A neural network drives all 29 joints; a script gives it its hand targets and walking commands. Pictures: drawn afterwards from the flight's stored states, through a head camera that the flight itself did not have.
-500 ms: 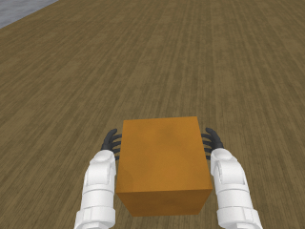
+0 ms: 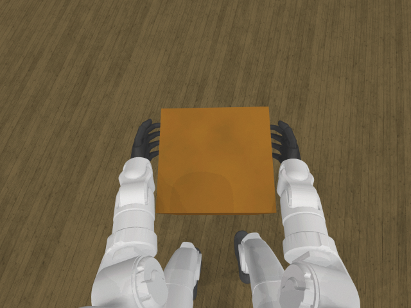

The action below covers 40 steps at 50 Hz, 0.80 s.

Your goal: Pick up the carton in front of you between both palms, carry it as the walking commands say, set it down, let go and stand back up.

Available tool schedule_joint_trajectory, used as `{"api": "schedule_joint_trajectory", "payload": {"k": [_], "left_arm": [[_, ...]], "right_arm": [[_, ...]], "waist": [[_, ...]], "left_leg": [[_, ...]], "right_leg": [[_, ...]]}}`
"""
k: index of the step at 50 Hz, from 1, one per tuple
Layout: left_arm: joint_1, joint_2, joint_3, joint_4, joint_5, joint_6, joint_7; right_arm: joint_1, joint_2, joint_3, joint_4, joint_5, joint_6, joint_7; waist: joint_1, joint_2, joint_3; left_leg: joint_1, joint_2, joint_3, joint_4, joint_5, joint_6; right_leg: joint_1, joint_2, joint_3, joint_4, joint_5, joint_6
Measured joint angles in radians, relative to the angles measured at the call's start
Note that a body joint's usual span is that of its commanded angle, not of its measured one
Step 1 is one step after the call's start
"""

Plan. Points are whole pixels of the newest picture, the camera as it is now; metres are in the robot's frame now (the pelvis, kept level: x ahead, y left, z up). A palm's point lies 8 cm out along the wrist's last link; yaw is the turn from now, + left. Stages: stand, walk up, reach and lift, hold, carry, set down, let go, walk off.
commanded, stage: set down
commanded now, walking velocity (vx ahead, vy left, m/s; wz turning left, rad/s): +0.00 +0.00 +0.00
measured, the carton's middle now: (215, 170) +0.37 +0.01 -0.14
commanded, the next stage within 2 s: none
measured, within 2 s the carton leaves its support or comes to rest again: neither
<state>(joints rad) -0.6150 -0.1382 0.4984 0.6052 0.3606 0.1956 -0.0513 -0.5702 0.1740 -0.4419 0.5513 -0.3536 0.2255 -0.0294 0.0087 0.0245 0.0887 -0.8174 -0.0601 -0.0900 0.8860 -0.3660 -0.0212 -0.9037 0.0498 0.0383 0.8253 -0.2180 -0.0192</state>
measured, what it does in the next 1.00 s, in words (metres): lowers itself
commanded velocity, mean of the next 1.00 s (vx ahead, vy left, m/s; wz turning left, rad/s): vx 0.00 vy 0.00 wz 0.00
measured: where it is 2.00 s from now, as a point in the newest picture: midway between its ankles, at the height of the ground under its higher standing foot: (218, 275)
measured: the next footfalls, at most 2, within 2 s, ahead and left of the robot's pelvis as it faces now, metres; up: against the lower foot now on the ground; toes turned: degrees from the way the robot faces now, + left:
none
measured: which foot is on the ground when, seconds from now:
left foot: down 0.00-1.00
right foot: down 0.00-1.00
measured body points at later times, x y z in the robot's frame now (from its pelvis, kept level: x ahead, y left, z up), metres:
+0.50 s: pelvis -0.01 +0.02 -0.13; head +0.22 +0.00 +0.26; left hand +0.43 +0.14 -0.22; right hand +0.42 -0.16 -0.23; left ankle +0.03 +0.13 -0.69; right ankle +0.09 -0.10 -0.69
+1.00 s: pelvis -0.04 +0.01 -0.26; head +0.26 -0.02 +0.08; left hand +0.46 +0.12 -0.38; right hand +0.44 -0.18 -0.39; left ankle +0.03 +0.13 -0.69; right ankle +0.09 -0.10 -0.69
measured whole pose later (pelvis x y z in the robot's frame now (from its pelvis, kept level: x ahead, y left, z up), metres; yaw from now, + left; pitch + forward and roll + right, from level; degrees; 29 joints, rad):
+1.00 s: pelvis -0.04 +0.01 -0.26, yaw +4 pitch +46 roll +4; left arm -1.05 0.01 0.37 0.81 0.10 0.15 0.12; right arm -1.00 -0.09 -0.39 0.75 -0.13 0.19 -0.07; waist -0.06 0.05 -0.08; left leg -2.07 -0.18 -0.04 1.87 -0.62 -0.06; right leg -2.18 0.10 0.09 1.81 -0.43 0.04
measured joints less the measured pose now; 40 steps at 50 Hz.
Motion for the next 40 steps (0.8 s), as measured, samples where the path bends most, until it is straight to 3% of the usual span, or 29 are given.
{"api": "schedule_joint_trajectory", "payload": {"k": [4, 9, 17, 25, 40], "left_arm": [[-0.003, 0.017, -0.062, -0.025, -0.097, -0.051, 0.03], [-0.015, 0.021, -0.096, -0.047, -0.172, -0.05, 0.06], [-0.067, 0.015, -0.065, -0.001, -0.164, -0.007, 0.085], [-0.134, 0.036, -0.074, 0.062, -0.172, -0.025, 0.116], [-0.307, 0.103, -0.123, 0.129, -0.25, -0.049, 0.163]], "right_arm": [[0.005, -0.033, 0.053, -0.031, 0.085, -0.057, -0.024], [-0.01, -0.067, 0.083, -0.049, 0.141, -0.056, -0.03], [-0.079, -0.096, 0.049, 0.024, 0.131, -0.015, -0.008], [-0.155, -0.133, 0.033, 0.095, 0.131, -0.031, -0.002], [-0.308, -0.216, 0.063, 0.142, 0.211, -0.049, -0.032]], "waist": [[-0.001, 0.004, -0.061], [-0.01, 0.014, -0.17], [-0.023, 0.015, -0.282], [-0.035, 0.014, -0.319], [-0.05, 0.022, -0.246]], "left_leg": [[-0.223, -0.014, 0.009, 0.122, -0.033, 0.002], [-0.436, -0.036, 0.016, 0.266, -0.081, 0.007], [-0.633, -0.054, 0.026, 0.429, -0.144, 0.012], [-0.817, -0.07, 0.033, 0.572, -0.182, 0.007], [-1.114, -0.1, 0.045, 0.842, -0.231, -0.017]], "right_leg": [[-0.224, 0.0, 0.011, 0.12, -0.029, 0.009], [-0.439, -0.002, 0.022, 0.265, -0.079, 0.024], [-0.639, 0.004, 0.034, 0.429, -0.137, 0.037], [-0.827, 0.013, 0.042, 0.571, -0.171, 0.045], [-1.131, 0.035, 0.051, 0.84, -0.206, 0.057]]}}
